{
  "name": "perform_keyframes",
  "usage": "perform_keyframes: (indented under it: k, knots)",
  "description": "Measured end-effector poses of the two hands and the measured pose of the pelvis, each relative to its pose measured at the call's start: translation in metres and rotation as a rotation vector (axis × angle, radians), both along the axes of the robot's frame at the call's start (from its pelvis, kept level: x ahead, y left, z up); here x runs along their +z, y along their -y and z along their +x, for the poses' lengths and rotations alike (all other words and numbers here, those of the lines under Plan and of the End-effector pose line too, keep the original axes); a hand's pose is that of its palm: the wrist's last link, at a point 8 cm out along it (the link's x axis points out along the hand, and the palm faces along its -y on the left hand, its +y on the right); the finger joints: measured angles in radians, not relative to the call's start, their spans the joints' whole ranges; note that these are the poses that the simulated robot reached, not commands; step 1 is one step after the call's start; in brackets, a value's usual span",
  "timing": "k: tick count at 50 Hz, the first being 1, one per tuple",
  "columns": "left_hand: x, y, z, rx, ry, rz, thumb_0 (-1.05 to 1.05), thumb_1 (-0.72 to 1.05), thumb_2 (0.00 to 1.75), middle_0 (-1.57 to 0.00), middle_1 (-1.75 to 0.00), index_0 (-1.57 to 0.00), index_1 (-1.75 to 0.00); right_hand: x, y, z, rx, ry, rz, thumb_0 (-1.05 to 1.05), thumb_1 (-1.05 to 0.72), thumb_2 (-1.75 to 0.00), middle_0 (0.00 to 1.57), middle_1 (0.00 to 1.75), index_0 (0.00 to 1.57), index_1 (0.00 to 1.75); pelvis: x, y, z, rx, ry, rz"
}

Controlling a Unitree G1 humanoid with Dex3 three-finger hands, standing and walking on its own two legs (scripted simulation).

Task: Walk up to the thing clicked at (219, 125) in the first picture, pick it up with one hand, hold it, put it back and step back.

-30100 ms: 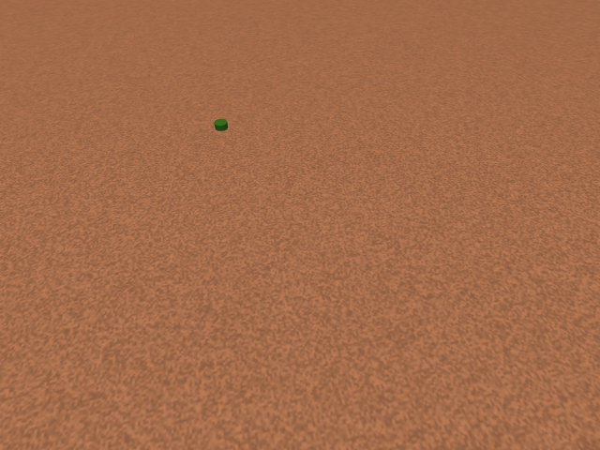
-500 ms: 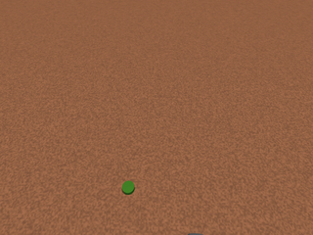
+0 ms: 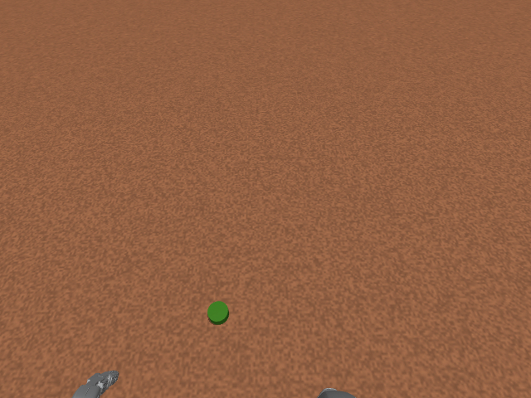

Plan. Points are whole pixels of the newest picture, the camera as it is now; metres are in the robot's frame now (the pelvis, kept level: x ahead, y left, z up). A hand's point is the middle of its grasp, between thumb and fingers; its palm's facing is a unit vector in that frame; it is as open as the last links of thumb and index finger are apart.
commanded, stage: walk up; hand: left
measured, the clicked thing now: (218, 312) +0.51 +0.22 -0.74
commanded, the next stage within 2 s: none
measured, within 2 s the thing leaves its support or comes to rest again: neither
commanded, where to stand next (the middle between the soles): +0.10 +0.01 m, yaw -4 degrees
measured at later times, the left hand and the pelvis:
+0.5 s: hand out of the picture +0.09 +0.27 -0.14, palm faces -0.04 -0.93 -0.36, open 7.4 cm; pelvis +0.01 +0.01 +0.01, yaw -3 degrees
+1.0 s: hand out of the picture +0.13 +0.26 -0.13, palm faces -0.12 -0.92 -0.36, open 7.4 cm; pelvis +0.03 +0.00 +0.02, yaw -5 degrees
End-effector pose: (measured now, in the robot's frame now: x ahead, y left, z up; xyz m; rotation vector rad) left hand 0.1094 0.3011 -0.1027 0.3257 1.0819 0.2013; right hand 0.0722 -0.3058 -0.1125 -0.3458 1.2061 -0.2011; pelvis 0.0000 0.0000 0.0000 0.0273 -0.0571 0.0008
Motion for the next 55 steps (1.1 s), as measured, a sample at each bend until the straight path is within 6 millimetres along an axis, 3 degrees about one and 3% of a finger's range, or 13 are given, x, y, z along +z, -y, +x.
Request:
perform_keyframes:
  k: [6, 13, 18, 34, 45, 50, 55]
  knots:
    - [-0.004, -0.011, -0.012, 0.015, -0.047, -0.009, 0.01, 0.91, 0.9, -0.2, -0.3, -0.2, -0.3, 0.005, -0.006, -0.018, -0.031, -0.03, 0.001, 0.0, -0.91, -0.9, 0.2, 0.3, 0.2, 0.3, 0.004, -0.006, 0.0, -0.022, -0.003, -0.018]
    - [-0.005, -0.015, -0.034, 0.012, -0.127, 0.017, 0.01, 0.91, 0.9, -0.2, -0.3, -0.2, -0.3, 0.003, -0.008, -0.007, -0.044, 0.003, 0.019, 0.01, -0.91, -0.9, 0.2, 0.3, 0.2, 0.3, 0.004, -0.006, -0.002, -0.032, 0.001, -0.018]
    - [0.0, -0.013, -0.036, 0.004, -0.15, 0.009, 0.01, 0.91, 0.9, -0.2, -0.3, -0.2, -0.3, 0.003, -0.012, -0.002, -0.039, -0.005, 0.034, 0.0, -0.91, -0.9, 0.2, 0.3, 0.2, 0.3, 0.009, -0.011, 0.001, -0.036, -0.019, -0.017]
    - [0.004, -0.01, 0.005, -0.024, -0.089, 0.002, 0.01, 0.91, 0.9, -0.2, -0.3, -0.2, -0.3, 0.013, -0.015, 0.017, -0.074, 0.034, 0.032, 0.0, -0.91, -0.9, 0.2, 0.3, 0.2, 0.3, 0.014, -0.013, 0.013, -0.057, -0.01, -0.012]
    - [0.006, -0.003, 0.012, -0.06, -0.101, 0.006, 0.01, 0.91, 0.9, -0.2, -0.3, -0.2, -0.3, 0.012, -0.006, 0.013, -0.09, 0.025, 0.031, 0.0, -0.91, -0.9, 0.2, 0.3, 0.2, 0.3, 0.015, -0.011, 0.014, -0.067, -0.018, -0.011]
    - [0.014, -0.004, 0.016, -0.086, -0.128, 0.017, 0.01, 0.91, 0.9, -0.2, -0.3, -0.2, -0.3, 0.013, 0.002, -0.002, -0.111, 0.028, 0.044, 0.0, -0.91, -0.9, 0.2, 0.3, 0.2, 0.3, 0.017, -0.004, 0.033, -0.081, -0.024, -0.018]
    - [0.016, -0.001, 0.034, -0.094, -0.118, 0.066, 0.01, 0.91, 0.9, -0.2, -0.3, -0.2, -0.3, -0.001, 0.023, -0.013, -0.139, -0.032, 0.046, 0.0, -0.91, -0.9, 0.2, 0.3, 0.21, 0.3, 0.008, 0.015, 0.057, -0.094, -0.003, -0.01]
